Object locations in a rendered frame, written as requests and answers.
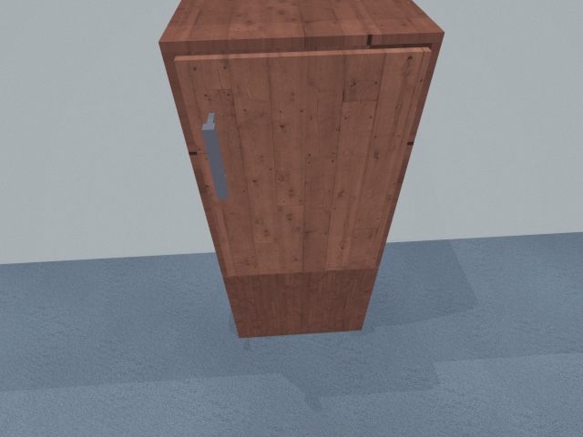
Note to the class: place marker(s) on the cupboard door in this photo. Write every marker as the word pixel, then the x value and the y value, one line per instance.
pixel 312 144

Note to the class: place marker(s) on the handle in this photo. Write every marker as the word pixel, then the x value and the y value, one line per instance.
pixel 213 150

